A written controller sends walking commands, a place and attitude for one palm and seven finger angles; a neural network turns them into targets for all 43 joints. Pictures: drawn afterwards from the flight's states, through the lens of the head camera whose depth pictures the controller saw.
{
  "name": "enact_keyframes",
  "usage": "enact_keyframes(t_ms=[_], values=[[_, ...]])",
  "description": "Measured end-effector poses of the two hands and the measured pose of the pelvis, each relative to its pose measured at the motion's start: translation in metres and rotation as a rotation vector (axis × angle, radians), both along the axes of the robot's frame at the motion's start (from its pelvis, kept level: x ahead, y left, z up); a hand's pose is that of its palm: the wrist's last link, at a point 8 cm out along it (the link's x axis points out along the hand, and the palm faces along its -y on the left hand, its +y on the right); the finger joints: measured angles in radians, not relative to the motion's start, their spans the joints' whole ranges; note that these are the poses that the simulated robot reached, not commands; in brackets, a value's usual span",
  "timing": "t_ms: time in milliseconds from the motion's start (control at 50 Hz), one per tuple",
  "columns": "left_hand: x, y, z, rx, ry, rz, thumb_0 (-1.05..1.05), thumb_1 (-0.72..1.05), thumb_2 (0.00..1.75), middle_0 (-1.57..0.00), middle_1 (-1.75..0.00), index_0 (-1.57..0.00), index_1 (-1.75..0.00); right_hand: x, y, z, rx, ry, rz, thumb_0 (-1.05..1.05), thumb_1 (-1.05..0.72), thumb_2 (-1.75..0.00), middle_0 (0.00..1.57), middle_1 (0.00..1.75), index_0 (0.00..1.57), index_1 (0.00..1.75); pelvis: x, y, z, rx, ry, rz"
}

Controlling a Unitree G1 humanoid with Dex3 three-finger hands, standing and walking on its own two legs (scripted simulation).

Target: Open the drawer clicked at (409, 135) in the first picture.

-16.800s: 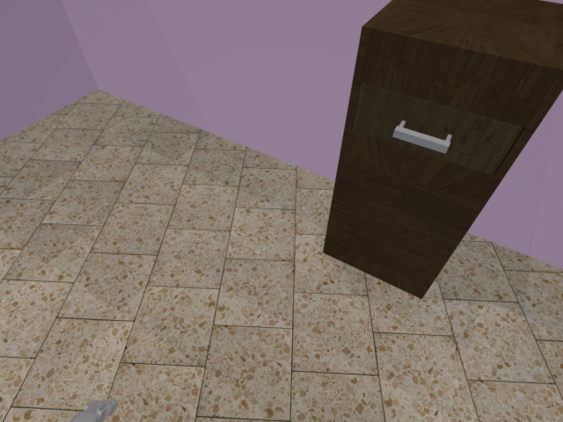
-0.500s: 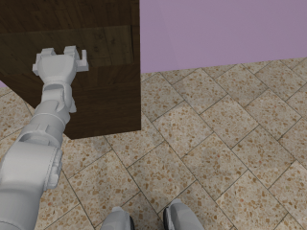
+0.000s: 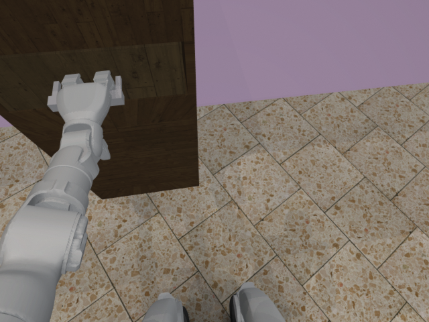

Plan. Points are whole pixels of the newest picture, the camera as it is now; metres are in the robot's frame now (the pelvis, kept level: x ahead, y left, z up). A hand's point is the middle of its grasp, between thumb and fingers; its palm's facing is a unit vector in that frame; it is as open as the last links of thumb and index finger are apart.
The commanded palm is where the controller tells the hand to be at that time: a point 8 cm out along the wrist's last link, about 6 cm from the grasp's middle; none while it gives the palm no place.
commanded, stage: close the thumb around the handle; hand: left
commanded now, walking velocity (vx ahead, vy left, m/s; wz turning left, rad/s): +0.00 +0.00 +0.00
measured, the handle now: (87, 92) +0.56 +0.21 +0.02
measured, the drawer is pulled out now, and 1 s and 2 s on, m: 0.00 0.01 0.06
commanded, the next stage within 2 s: pull the drawer open in 0.56 s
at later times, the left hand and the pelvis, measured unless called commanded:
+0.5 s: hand (96, 120) +0.51 +0.19 +0.00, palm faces -0.05 -0.01 -1.00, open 5.7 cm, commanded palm +0.50 +0.18 +0.05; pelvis +0.00 +0.00 +0.00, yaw +1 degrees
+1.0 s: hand (96, 126) +0.49 +0.19 +0.00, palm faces -0.06 -0.04 -1.00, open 5.8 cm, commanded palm +0.45 +0.18 +0.05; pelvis +0.01 +0.00 +0.01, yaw -1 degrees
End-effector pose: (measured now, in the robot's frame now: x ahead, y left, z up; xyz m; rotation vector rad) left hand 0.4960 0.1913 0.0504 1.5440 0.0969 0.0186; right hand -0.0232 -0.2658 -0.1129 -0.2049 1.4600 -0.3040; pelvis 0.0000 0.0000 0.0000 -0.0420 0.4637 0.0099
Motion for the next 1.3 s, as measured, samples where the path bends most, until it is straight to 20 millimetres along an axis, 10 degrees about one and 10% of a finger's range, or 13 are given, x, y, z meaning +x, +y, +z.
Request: enact_keyframes(t_ms=[480, 940, 1300], values=[[-0.007, -0.002, 0.005, 0.016, 0.001, -0.009, 0.0, 0.7, 0.81, -0.38, -1.33, -0.4, -1.32, 0.009, -0.005, 0.0, -0.002, -0.024, 0.013, 0.0, -0.91, -0.9, 0.2, 0.3, 0.2, 0.3, 0.0, -0.004, 0.002, 0.004, -0.016, 0.008], [-0.014, -0.002, 0.005, -0.003, 0.022, -0.013, 0.01, 0.73, 0.77, -0.32, -1.35, -0.36, -1.33, 0.006, -0.001, 0.005, 0.012, -0.022, -0.017, 0.0, -0.91, -0.9, 0.2, 0.3, 0.2, 0.3, 0.007, -0.002, 0.009, 0.008, -0.032, -0.014], [-0.052, -0.002, 0.002, -0.024, -0.011, -0.028, 0.01, 0.73, 0.79, -0.29, -1.35, -0.34, -1.31, 0.096, 0.004, 0.012, 0.044, -0.174, 0.038, 0.0, -0.91, -0.9, 0.2, 0.3, 0.2, 0.3, 0.03, 0.002, 0.023, 0.013, -0.088, -0.018]])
